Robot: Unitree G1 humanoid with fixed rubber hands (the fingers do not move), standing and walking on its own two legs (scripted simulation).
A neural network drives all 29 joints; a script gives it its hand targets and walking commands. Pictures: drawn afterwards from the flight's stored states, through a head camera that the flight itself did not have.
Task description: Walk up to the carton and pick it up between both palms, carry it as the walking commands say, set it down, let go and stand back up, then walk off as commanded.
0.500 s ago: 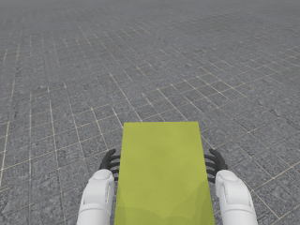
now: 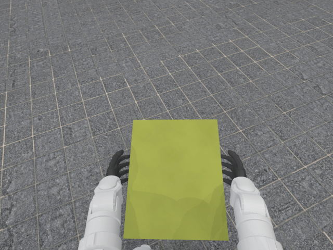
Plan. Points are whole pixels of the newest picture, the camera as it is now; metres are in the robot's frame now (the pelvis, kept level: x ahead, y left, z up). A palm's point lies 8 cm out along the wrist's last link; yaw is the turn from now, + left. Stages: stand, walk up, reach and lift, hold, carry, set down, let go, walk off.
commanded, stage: set down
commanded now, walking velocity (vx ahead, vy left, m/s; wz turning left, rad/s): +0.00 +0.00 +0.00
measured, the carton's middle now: (174, 180) +0.34 +0.03 -0.12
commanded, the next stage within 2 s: none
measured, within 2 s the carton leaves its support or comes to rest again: neither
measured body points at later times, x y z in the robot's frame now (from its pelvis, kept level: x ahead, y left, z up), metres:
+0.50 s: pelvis -0.03 +0.01 -0.08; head +0.12 +0.02 +0.34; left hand +0.33 +0.20 -0.14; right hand +0.36 -0.12 -0.14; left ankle +0.04 +0.14 -0.72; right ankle +0.04 -0.10 -0.72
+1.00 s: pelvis -0.04 +0.02 -0.16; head +0.14 +0.02 +0.24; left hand +0.35 +0.20 -0.23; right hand +0.38 -0.11 -0.23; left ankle +0.04 +0.14 -0.72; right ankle +0.04 -0.10 -0.72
